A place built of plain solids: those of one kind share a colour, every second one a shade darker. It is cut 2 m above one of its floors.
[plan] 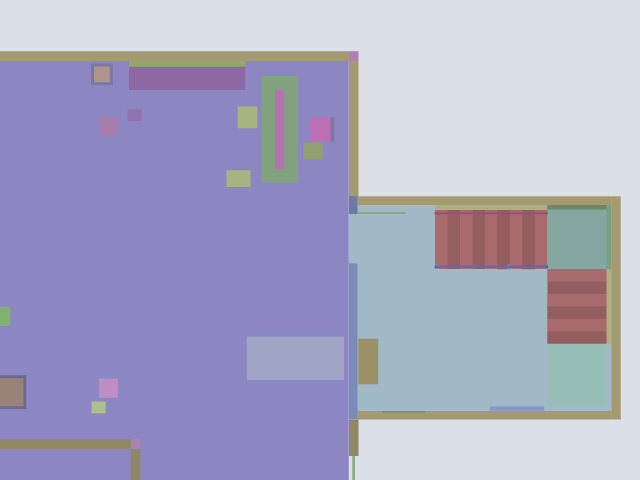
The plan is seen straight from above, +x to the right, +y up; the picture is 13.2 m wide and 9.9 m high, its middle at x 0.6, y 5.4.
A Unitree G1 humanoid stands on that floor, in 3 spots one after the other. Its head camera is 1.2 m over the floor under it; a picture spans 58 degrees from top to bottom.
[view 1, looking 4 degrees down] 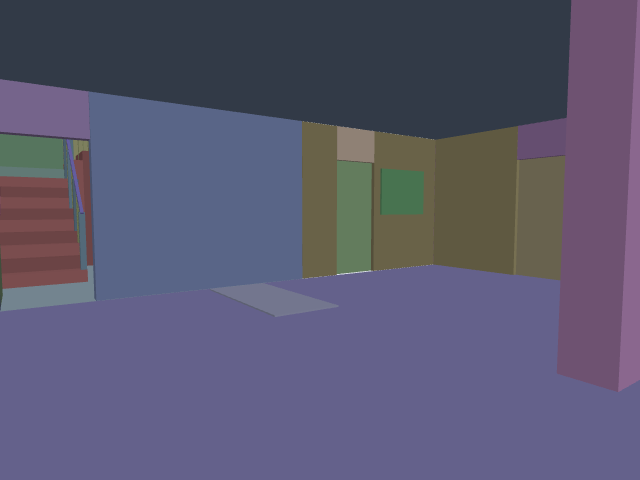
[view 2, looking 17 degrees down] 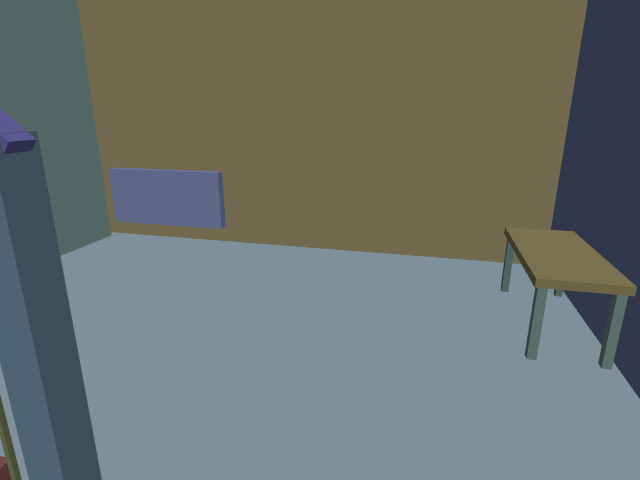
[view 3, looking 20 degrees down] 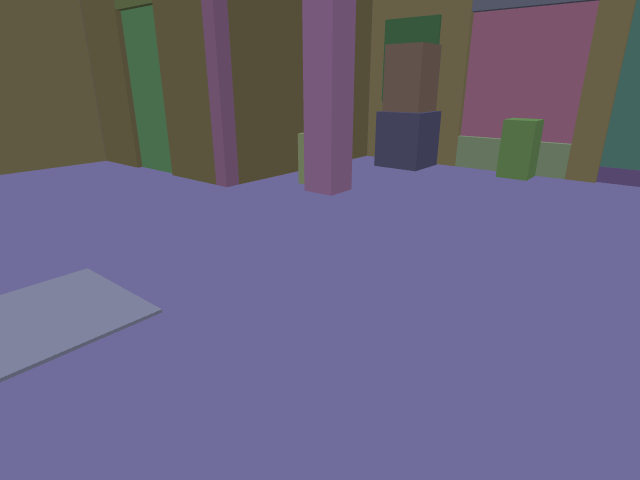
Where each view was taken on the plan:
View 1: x -5.11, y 5.73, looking -35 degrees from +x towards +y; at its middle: wall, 7.71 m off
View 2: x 2.33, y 5.42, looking -76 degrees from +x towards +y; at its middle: wall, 3.83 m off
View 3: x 0.20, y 5.42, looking -141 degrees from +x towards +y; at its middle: lobby_floor_slab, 3.51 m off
